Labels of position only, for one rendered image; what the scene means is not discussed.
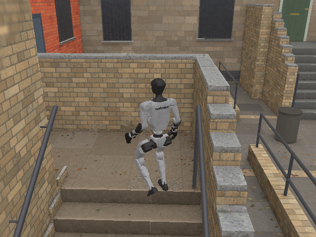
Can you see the right robot upper arm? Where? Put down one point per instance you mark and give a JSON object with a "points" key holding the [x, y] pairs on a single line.
{"points": [[174, 109]]}

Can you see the robot left hand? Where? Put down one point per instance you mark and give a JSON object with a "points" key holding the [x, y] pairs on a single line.
{"points": [[128, 139]]}

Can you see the robot right hand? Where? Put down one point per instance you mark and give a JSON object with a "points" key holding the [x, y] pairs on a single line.
{"points": [[174, 134]]}

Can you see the robot left forearm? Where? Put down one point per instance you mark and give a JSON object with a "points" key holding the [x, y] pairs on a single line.
{"points": [[136, 131]]}

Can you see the left robot upper arm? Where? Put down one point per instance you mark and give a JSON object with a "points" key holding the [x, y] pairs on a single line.
{"points": [[144, 107]]}

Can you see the robot right forearm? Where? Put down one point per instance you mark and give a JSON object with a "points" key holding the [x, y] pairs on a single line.
{"points": [[175, 126]]}

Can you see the robot right shin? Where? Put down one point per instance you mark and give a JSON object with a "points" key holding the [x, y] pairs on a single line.
{"points": [[161, 168]]}

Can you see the humanoid robot head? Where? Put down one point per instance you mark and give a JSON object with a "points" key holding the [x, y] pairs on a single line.
{"points": [[158, 86]]}

